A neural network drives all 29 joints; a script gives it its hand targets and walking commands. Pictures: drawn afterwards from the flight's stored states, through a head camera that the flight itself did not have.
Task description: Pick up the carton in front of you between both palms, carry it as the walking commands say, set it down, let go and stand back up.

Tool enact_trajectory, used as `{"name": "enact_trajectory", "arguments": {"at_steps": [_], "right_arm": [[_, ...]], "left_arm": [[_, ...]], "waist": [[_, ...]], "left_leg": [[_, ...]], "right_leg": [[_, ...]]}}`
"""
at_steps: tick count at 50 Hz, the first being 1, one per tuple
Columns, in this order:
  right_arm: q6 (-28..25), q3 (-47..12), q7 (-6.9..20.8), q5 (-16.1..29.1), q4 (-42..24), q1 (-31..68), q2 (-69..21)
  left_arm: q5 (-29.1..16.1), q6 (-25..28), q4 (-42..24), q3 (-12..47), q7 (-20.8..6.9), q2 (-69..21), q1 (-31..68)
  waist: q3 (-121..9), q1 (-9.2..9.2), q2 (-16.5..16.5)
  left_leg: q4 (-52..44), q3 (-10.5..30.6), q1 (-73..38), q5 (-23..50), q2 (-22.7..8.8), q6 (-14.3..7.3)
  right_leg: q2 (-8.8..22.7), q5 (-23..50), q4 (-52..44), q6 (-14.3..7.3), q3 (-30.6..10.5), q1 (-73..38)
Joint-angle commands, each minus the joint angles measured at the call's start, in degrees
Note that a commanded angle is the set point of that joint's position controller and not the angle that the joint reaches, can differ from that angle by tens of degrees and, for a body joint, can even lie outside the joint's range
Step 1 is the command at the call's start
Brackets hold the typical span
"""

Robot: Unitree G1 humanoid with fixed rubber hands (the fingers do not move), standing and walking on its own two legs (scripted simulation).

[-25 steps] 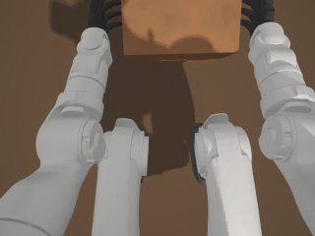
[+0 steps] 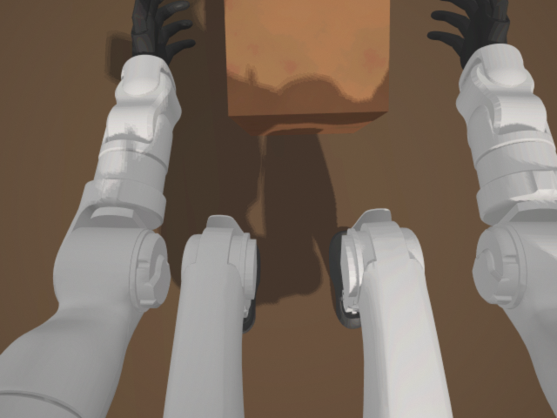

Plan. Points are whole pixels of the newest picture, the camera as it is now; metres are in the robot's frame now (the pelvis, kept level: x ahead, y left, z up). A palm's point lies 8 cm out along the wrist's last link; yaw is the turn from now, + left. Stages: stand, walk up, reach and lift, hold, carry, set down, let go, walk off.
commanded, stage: set down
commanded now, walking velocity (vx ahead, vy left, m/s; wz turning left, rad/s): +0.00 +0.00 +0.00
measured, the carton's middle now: (303, 64) +0.55 -0.03 -0.30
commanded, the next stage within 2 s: let go in 0.72 s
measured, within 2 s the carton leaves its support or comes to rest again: neither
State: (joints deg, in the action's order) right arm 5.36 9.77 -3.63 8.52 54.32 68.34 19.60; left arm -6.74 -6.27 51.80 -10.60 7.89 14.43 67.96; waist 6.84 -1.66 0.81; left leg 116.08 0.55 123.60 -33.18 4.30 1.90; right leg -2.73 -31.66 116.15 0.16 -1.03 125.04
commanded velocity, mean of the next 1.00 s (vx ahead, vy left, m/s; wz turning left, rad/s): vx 0.00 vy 0.00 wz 0.00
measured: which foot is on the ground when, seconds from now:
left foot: down 0.00-1.00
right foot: down 0.00-1.00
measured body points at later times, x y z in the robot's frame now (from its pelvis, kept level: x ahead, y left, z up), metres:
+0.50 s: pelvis +0.02 +0.00 +0.13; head +0.33 -0.02 +0.46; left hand +0.54 +0.16 +0.02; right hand +0.52 -0.24 +0.02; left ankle +0.11 +0.12 -0.39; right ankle +0.11 -0.11 -0.39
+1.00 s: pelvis +0.07 +0.00 +0.26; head +0.33 -0.02 +0.63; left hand +0.48 +0.18 +0.14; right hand +0.47 -0.25 +0.14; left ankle +0.10 +0.12 -0.39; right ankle +0.11 -0.11 -0.39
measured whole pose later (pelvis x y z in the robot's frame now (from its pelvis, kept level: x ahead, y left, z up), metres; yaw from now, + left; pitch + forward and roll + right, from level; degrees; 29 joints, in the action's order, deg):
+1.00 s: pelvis +0.07 +0.00 +0.26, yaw -1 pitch +39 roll +1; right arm 5.2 14.5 3.4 -4.3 39.8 36.0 13.3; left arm 4.9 -6.1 36.7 -12.2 1.7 8.5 34.7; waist -5.6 -0.6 0.4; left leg 55.9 3.1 75.6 -19.6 2.7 0.9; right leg -2.6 -18.6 55.9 -0.4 -2.4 76.6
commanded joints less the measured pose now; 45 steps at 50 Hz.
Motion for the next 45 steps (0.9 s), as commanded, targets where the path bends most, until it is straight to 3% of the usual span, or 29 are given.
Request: {"name": "enact_trajectory", "arguments": {"at_steps": [1, 18, 37, 41, 45], "right_arm": [[-1.11, 2.41, 0.67, -1.65, -5.10, 11.16, 6.08], [1.26, 5.27, 3.66, -3.80, -13.29, 5.36, 6.67], [-0.72, 8.34, 6.37, -8.72, -10.76, -2.73, 2.83], [-0.86, 8.48, 6.49, -11.36, -11.82, -9.69, 2.14], [-0.64, 7.11, 6.71, -13.54, -17.04, -20.04, 1.16]], "left_arm": [[1.80, 1.13, -4.70, -2.34, -0.68, 5.34, 10.69], [3.17, -1.39, -14.20, -3.09, -1.77, 3.96, 5.14], [7.26, 0.71, -12.56, -5.30, -4.32, 0.34, -4.15], [9.76, 0.86, -13.49, -5.21, -4.88, -0.16, -11.16], [12.41, 0.62, -18.15, -3.83, -5.58, -0.35, -21.36]], "waist": [[-59.38, -0.23, -2.00], [-72.12, -0.72, -0.83], [-63.84, 0.08, -1.41], [-66.50, 0.07, -1.17], [-66.47, 0.40, -1.43]], "left_leg": [[-13.03, -4.67, -24.45, 11.78, 0.84, -0.04], [-29.86, -4.60, -41.82, 18.71, 1.57, 0.95], [-51.98, -1.90, -55.64, 25.41, 0.01, 1.09], [-56.21, -1.66, -62.43, 28.70, -0.13, 1.17], [-60.74, -1.50, -68.82, 30.68, -0.19, 0.73]], "right_leg": [[-0.26, 16.33, -13.62, 1.28, 2.48, -35.59], [-1.09, 22.86, -30.00, 1.65, 3.92, -49.80], [-0.71, 29.19, -51.51, 1.78, 1.84, -63.91], [-0.64, 32.43, -55.84, 1.75, 1.60, -70.24], [-0.49, 34.93, -60.16, 1.50, 1.32, -78.74]]}}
